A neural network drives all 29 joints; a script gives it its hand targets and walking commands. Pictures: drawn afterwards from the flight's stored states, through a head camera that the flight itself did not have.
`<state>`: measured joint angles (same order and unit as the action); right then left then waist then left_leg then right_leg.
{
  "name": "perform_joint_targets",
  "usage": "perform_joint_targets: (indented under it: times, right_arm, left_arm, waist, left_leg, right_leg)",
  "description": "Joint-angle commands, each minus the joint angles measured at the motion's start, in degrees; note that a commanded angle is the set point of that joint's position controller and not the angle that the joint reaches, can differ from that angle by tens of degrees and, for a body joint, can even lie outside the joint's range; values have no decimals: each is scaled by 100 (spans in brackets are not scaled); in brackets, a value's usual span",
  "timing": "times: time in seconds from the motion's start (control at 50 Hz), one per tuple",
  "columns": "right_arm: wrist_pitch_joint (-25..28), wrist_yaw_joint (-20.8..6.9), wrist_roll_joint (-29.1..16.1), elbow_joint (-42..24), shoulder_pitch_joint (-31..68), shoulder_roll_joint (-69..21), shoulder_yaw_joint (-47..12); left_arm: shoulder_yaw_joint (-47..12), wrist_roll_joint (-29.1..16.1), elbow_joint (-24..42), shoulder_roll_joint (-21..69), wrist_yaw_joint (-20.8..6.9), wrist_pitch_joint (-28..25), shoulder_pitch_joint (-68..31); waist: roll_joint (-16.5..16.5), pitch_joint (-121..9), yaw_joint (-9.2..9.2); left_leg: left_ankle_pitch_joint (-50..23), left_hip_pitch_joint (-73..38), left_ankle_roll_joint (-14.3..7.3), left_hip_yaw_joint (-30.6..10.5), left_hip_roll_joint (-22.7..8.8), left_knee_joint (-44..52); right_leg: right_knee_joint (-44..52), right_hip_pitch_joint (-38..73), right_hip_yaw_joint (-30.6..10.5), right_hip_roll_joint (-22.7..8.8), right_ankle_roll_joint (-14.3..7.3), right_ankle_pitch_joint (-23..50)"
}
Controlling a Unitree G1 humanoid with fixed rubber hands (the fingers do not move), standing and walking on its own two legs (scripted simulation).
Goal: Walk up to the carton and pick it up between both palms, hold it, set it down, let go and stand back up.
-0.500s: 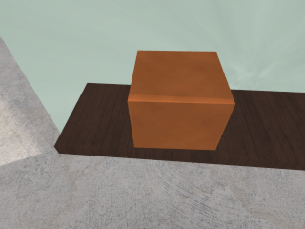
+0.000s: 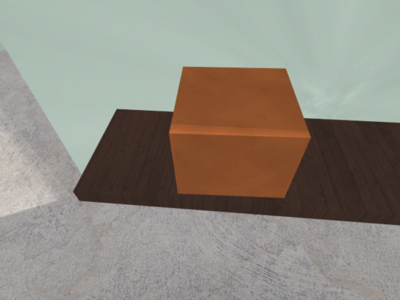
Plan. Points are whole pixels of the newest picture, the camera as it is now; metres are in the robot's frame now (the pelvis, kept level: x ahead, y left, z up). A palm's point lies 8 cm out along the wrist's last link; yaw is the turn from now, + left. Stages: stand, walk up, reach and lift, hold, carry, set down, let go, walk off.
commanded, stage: stand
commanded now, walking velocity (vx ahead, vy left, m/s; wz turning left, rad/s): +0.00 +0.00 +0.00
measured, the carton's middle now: (232, 130) +0.53 -0.05 +0.03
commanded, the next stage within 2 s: none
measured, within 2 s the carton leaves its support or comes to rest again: neither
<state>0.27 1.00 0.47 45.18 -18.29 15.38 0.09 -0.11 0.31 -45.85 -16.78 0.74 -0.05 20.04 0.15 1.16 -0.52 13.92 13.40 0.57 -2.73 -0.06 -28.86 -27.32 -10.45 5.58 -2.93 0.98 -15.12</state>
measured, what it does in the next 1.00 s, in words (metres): stands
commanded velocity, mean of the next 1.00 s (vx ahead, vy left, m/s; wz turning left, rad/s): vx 0.00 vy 0.00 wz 0.00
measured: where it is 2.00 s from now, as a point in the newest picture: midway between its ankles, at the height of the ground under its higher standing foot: outside the picture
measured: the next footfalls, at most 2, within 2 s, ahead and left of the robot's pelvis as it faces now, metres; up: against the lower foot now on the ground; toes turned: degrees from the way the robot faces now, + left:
none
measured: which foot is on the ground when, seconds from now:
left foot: down 0.00-1.00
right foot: down 0.00-1.00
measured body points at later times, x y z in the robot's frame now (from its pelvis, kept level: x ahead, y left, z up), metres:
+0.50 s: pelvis +0.00 +0.00 +0.00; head +0.00 +0.01 +0.45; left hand +0.04 +0.27 -0.13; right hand +0.07 -0.27 -0.12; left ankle +0.02 +0.13 -0.74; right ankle +0.00 -0.13 -0.74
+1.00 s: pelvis +0.00 +0.00 +0.00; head +0.00 +0.01 +0.45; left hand +0.04 +0.27 -0.13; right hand +0.07 -0.27 -0.12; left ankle +0.02 +0.13 -0.74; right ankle +0.00 -0.13 -0.74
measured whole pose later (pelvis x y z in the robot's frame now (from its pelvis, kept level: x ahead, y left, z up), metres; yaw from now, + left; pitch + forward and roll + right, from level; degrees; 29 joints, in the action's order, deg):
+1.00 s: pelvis +0.00 +0.00 +0.00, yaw +0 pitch -1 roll -1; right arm 0.2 1.1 0.5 47.2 -18.1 15.2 0.1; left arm 0.0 0.2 -47.5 -16.8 0.9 0.0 20.5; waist 0.2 1.1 -0.5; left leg 13.5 13.8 0.6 -3.0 0.1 -28.5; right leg -27.1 -10.7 5.8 -3.1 1.0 -14.9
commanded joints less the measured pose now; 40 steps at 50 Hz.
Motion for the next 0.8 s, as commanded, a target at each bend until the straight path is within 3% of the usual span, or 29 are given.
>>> perform_joint_targets:
  times: [0.0, 0.78]
  right_arm:
    - [65, 21, 4, -276, -168, 718, 176]
    - [48, 35, 6, -101, -137, 714, 169]
  left_arm:
    - [169, 1, 237, -666, 23, -60, 262]
    - [175, -4, 82, -687, 43, -47, 304]
  waist:
    - [-68, 201, 4]
    - [-83, 220, 3]
  left_leg:
    - [-515, 215, -181, -528, -423, 587]
    - [-427, 307, -173, -550, -413, 610]
  right_leg:
    - [553, -93, -608, -425, -239, 264]
    - [558, -82, -589, -449, -241, 253]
